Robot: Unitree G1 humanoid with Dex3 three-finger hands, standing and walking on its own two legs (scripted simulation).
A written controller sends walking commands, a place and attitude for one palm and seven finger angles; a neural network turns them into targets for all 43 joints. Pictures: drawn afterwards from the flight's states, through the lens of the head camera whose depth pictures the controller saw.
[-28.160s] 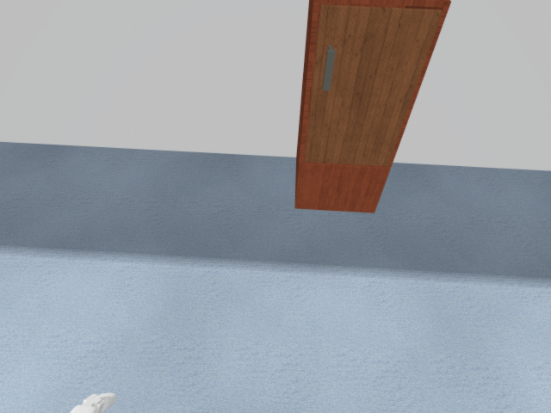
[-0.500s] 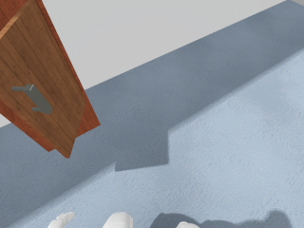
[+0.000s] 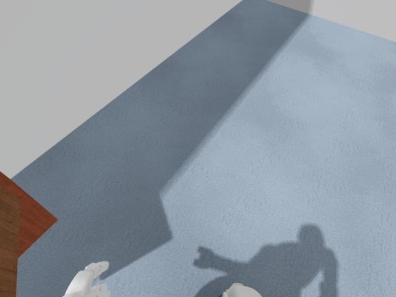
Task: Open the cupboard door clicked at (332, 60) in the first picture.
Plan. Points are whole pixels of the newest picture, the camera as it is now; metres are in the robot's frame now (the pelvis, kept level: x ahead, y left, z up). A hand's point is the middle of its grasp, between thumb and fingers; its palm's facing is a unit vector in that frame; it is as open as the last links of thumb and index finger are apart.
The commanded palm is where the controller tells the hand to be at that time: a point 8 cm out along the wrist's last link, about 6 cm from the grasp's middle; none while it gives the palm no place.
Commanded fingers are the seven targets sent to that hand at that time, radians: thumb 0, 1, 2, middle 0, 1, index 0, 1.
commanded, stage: walk to a spot facing it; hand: left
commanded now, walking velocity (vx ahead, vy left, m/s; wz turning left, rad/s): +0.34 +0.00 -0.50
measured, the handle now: out of the picture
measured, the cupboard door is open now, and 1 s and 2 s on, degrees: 54 54 54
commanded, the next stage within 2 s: turn to face it in 1.46 s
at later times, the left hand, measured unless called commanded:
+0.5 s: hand (123, 247) +0.25 +0.19 -0.19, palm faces -0.17 -0.97 -0.16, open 7.4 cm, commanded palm none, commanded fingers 0.00 0.90 0.90 -0.20 -0.30 -0.20 -0.30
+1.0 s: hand (188, 146) +0.55 +0.03 -0.16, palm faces -0.28 -0.94 -0.20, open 7.2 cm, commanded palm none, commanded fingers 0.00 0.90 0.90 -0.20 -0.30 -0.20 -0.30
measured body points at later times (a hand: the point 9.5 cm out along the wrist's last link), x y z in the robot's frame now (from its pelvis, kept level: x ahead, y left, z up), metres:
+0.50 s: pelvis +0.22 +0.00 -0.01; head +0.25 +0.02 +0.44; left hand +0.26 +0.24 -0.18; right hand +0.28 -0.26 -0.12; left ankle +0.28 +0.10 -0.74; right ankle +0.08 -0.10 -0.65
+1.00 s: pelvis +0.41 -0.12 +0.00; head +0.44 -0.13 +0.45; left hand +0.57 +0.08 -0.14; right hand +0.31 -0.33 -0.15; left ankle +0.45 +0.02 -0.67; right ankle +0.39 -0.19 -0.74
